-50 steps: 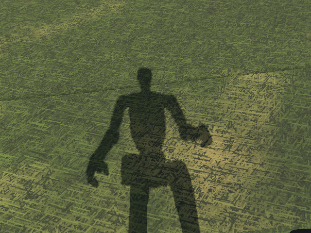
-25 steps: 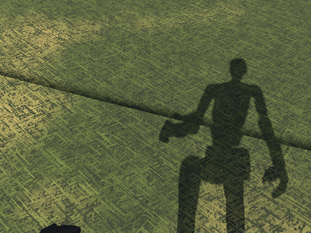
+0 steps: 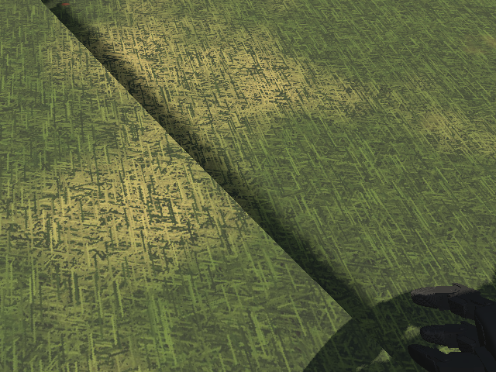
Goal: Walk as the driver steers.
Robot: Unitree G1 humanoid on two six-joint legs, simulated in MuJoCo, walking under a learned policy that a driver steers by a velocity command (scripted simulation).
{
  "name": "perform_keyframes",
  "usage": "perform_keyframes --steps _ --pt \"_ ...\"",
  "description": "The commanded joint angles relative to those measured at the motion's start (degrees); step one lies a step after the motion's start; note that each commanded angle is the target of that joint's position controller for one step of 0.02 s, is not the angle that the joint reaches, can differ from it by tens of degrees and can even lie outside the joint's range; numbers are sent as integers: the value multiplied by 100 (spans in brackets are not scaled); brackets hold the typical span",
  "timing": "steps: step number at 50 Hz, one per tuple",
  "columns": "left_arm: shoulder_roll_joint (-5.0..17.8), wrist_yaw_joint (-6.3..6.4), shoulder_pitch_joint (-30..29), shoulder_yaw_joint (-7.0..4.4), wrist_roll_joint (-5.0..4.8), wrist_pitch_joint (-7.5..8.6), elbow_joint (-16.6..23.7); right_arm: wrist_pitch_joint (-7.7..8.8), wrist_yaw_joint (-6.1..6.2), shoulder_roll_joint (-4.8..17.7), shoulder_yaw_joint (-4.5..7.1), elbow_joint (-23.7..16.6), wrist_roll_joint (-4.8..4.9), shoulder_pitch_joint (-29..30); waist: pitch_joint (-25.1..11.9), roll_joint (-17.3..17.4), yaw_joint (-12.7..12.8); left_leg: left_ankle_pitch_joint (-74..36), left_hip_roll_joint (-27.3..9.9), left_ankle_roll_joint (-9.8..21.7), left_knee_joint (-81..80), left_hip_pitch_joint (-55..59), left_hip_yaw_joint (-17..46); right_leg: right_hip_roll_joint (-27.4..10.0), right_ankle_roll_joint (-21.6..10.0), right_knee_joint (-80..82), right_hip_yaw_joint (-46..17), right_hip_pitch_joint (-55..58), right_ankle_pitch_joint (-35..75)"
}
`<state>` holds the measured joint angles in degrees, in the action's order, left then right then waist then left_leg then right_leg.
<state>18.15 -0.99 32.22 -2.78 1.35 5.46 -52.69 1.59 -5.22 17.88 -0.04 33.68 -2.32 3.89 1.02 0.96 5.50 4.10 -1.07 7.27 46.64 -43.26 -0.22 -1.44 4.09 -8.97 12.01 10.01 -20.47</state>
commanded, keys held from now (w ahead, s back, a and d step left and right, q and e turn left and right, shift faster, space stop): w+shift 0.32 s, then w+q+shift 0.18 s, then e+shift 0.50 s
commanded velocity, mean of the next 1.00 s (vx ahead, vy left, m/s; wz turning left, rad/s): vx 0.71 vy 0.00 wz -0.05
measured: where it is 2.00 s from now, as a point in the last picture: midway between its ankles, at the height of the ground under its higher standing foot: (278, 232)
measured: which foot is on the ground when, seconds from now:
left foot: up 0.00-0.06, down 0.08-0.50, up 0.52-0.82, down 0.84-1.00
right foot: down 0.00-0.10, up 0.12-0.48, down 0.50-0.84, up 0.86-1.00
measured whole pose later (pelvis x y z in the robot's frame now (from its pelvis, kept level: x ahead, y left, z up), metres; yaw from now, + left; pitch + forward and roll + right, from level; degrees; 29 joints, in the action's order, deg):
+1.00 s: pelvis +0.82 +0.09 +0.00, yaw -5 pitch +2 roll +0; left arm 17.7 -2.8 14.8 -1.5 4.9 6.5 -38.6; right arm 4.0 0.9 15.5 -0.2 37.1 -2.6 -11.4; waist 0.9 -1.2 0.9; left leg 10.5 -5.3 0.9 32.9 -24.1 -4.1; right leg 0.8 3.8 -72.5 0.2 -31.4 -31.3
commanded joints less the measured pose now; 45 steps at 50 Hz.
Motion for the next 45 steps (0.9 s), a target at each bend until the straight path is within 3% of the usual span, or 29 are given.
perform_keyframes --steps 1,3,4,5,6,7,8,9,11,13,16,19,22,23,25,26,27,28,29,31,32,33,36,38,40,42,43,44,45 --pt "1101 46 -589 -143 -36 108 415 52 28 288 40 -125 -30 -148 463 -540 -765 158 498 233 -616 1798 -657 -1325 -1002 235 -55 -1180 6065" --pt "1428 136 -701 -194 -17 -43 397 74 186 622 211 365 -49 -1759 -560 -913 -1617 804 825 434 -821 3486 -549 -1432 -947 -2021 -15 -962 7727" --pt "1429 169 -874 -192 -44 -125 471 78 299 876 356 749 -44 -2914 -1075 -780 -2200 735 715 513 -1374 4916 -273 -1217 -872 -3758 45 -1632 6999" --pt "713 107 -592 -57 89 -149 615 63 439 1352 497 908 -69 -3118 -1511 283 -1723 2152 -454 399 -1198 6177 1206 -710 -822 -5942 -228 -3069 1833" --pt "323 2 -50 35 -131 -105 989 41 492 1776 580 697 -68 -2857 -2403 1433 -1068 3104 -1834 909 -2349 7051 4524 152 -695 -7637 -1105 -4747 -923" --pt "808 55 -950 -52 -115 -65 1123 66 517 1510 602 759 11 -2791 -1910 456 -1371 2521 -1568 858 -2834 6720 4359 -29 -813 -7762 -1668 -5379 -300" --pt "661 59 -1196 -18 -153 -31 1183 136 555 1271 557 944 51 -2620 -889 249 -1105 1571 -1451 870 -2883 5835 3465 -217 -800 -7395 -1535 -5546 159" --pt "528 66 -1325 32 -48 -42 1091 239 521 965 497 1074 55 -2564 -208 -235 -882 304 -1127 705 -2833 4810 2737 -446 -790 -6922 -1541 -5206 272" --pt "327 -33 -942 105 97 -227 998 317 558 638 399 1088 93 -2218 -274 74 -379 472 -869 682 -3215 3818 2207 -655 -640 -6319 -1566 -4466 320" --pt "250 -105 -1330 103 140 -358 1067 411 552 327 306 1244 183 -2409 84 69 -351 317 -669 724 -3515 3507 1873 -765 -508 -5842 -1505 -4612 176" --pt "147 -171 -2570 200 128 -367 1516 494 498 427 322 1401 239 -2687 750 34 -542 -653 -368 626 -4056 3120 1170 -781 -434 -4449 -1099 -4906 1302" --pt "65 -278 -3314 289 97 -255 1795 587 508 654 362 1492 315 -2875 805 -136 -720 -1658 -212 537 -4511 2675 1011 -279 -501 -2798 -731 -3631 2834" --pt "388 -151 -2736 164 50 -222 1645 641 450 1091 432 1530 307 -2676 127 85 -348 -4676 -346 323 -3630 3040 830 285 -678 -3147 -623 -2129 2895" --pt "664 -62 -2114 55 72 -216 1508 605 474 1173 445 1591 263 -2677 -204 104 -7 -5560 -409 252 -2648 3316 871 477 -745 -3125 -696 -1559 2136" --pt "1109 166 116 -181 64 -226 916 505 570 1205 454 1542 146 -2007 -935 108 1246 -4452 -135 200 256 2574 955 94 -819 -2811 -1066 420 1288" --pt "1598 229 728 -268 181 -178 739 498 626 217 272 1456 51 -2323 -1411 -1508 959 1473 723 21 3324 1697 527 -1469 -1109 -2820 -2517 1209 1547" --pt "1398 130 324 -189 262 -115 924 509 688 19 175 1505 452 -3670 -2408 -1979 74 2656 1162 -97 4684 605 968 -2694 -1955 -1876 -5664 1826 2524" --pt "965 70 -326 -163 79 -99 1057 472 742 528 228 1477 278 -2790 -1400 -760 170 1888 718 -179 4391 244 866 -2222 -2108 -1452 -5041 877 3390" --pt "712 28 -775 -91 46 -48 1036 432 705 595 242 1305 175 -2132 -599 -350 79 1669 547 -265 4100 76 810 -1976 -2173 -1465 -4247 102 4195" --pt "495 -20 -656 -14 -44 47 809 347 642 348 178 1107 9 -1745 -60 -171 -140 1772 290 -408 3349 105 707 -1576 -2081 -1308 -3404 -755 5290" --pt "-91 -42 -684 230 301 258 646 417 215 -15 -137 501 -702 -1790 -944 -167 -405 1800 -8 -801 3405 -30 1138 -1351 -2379 -1654 -3226 -527 4999" --pt "-2 -8 -820 135 224 396 617 405 78 -123 -137 421 -646 -1555 -648 -232 -457 1801 -88 -1042 2813 -210 970 -1059 -2350 -1423 -3052 -846 4974" --pt "509 -77 -1946 -31 208 625 991 324 198 50 -231 123 -245 -1414 -368 -235 -844 1011 -377 -1453 555 1377 412 -183 -1936 -997 -2059 -3229 4430" --pt "786 -269 -2101 -130 286 554 1188 144 124 -59 -298 236 -68 -1626 40 -261 -1015 -510 -109 -1262 -312 3451 74 113 -1670 -784 -1938 -5151 3372" --pt "988 -381 -2043 -237 249 424 1379 83 40 399 -87 242 -29 -1994 49 -371 -1126 -1034 211 -1011 -421 4085 -47 74 -1630 -1308 -2259 -5212 2792" --pt "801 -454 -1723 -201 109 454 1479 238 168 1040 193 134 -22 -2312 -337 90 -1270 -1858 22 -199 -1165 4943 100 361 -1157 -2510 -2238 -4830 3170" --pt "314 -536 -1639 -39 114 497 1680 305 294 1448 348 139 -61 -3175 -1208 615 -1598 -4888 -948 753 -926 6411 620 890 -605 -3985 -1862 -5254 2465" --pt "-645 -457 -154 241 228 523 1539 333 264 1389 299 152 -46 -3501 -3589 2173 -934 -6242 -3113 2869 -1432 7646 3140 1220 -249 -6103 -1603 -5249 -2260" --pt "-6 -418 -482 76 174 375 1512 340 296 1102 314 12 -248 -3179 -2366 806 -1049 -5629 -2808 2358 -1627 6176 2969 621 -136 -7254 -1737 -5462 -2144"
